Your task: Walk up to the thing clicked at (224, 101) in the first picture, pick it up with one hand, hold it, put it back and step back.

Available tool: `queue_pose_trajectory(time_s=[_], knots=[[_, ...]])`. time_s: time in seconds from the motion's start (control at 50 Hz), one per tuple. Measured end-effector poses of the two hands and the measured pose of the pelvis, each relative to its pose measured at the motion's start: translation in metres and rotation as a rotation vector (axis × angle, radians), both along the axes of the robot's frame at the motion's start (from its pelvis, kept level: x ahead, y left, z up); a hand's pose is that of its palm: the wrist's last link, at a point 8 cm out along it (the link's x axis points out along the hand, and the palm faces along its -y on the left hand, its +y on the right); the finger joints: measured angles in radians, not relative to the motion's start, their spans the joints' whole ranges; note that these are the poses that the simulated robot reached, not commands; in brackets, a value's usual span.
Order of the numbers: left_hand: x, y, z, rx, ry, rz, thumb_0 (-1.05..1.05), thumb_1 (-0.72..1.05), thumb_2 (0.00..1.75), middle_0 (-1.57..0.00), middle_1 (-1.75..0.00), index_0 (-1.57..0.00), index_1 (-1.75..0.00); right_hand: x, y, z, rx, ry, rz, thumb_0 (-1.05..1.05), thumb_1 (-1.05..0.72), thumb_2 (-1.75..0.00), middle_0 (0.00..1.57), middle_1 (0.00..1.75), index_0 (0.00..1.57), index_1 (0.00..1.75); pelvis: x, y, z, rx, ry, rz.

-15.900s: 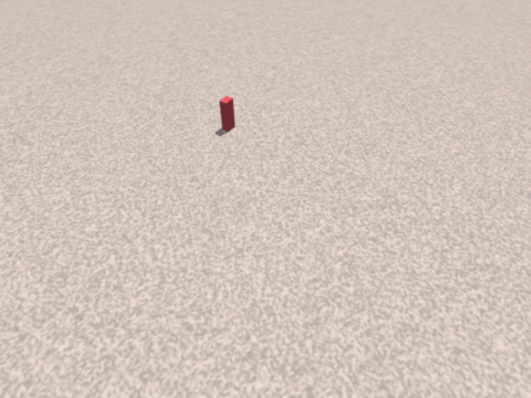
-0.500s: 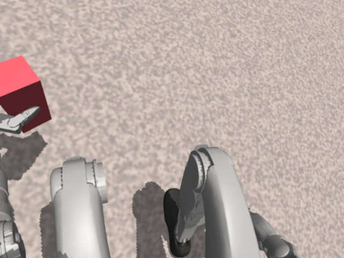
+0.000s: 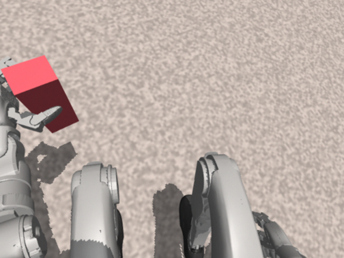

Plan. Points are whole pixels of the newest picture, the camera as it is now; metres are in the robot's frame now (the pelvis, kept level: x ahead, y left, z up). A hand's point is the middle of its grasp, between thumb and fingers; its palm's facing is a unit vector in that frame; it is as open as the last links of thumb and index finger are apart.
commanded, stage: settle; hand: left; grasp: from the side
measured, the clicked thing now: (49, 101) +0.45 +0.24 -0.04
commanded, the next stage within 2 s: hold in 0.42 s
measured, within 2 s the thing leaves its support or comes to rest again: neither
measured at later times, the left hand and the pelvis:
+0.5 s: hand (31, 90) +0.45 +0.25 +0.01, palm faces +0.19 -0.98 -0.04, open 9.5 cm; pelvis +0.00 +0.00 +0.03, yaw +2 degrees
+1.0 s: hand (13, 77) +0.43 +0.25 +0.08, palm faces +0.18 -0.98 -0.03, open 9.4 cm; pelvis +0.00 +0.00 +0.07, yaw +2 degrees
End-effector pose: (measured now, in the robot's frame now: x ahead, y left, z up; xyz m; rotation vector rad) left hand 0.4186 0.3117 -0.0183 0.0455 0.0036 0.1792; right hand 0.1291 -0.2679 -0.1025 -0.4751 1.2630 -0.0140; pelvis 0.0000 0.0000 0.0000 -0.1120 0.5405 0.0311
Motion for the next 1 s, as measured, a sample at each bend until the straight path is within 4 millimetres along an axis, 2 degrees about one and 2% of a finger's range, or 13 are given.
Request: queue_pose_trajectory(time_s=[0.52, 0.74, 0.88, 1.0], knots=[[-0.003, -0.01, 0.032, -0.007, 0.012, 0.009, 0.01, -0.52, 1.13, -0.88, -1.21, -0.87, -1.22, -0.007, 0.004, 0.021, 0.025, -0.017, -0.035, 0.0, -0.91, -0.9, 0.21, 0.3, 0.2, 0.3, -0.002, -0.001, 0.028, 0.026, 0.019, 0.012], [-0.003, -0.012, 0.046, -0.018, -0.006, -0.003, 0.0, -0.53, 1.1, -0.91, -1.22, -0.9, -1.22, -0.006, 0.004, 0.028, 0.03, -0.019, -0.048, 0.0, -0.93, -0.9, 0.21, 0.3, 0.2, 0.3, 0.001, -0.001, 0.037, 0.031, 0.027, 0.015], [-0.008, -0.012, 0.07, -0.013, -0.009, -0.007, 0.0, -0.53, 1.09, -0.91, -1.22, -0.91, -1.21, 0.001, 0.006, 0.041, 0.046, -0.044, -0.064, 0.0, -0.94, -0.9, 0.21, 0.3, 0.2, 0.3, 0.003, -0.001, 0.053, 0.034, 0.034, 0.019], [-0.016, -0.013, 0.098, -0.017, -0.015, -0.003, 0.0, -0.51, 1.07, -0.91, -1.21, -0.91, -1.2, 0.013, 0.011, 0.061, 0.062, -0.088, -0.074, 0.0, -0.93, -0.9, 0.21, 0.3, 0.2, 0.3, 0.005, -0.002, 0.074, 0.037, 0.037, 0.02]])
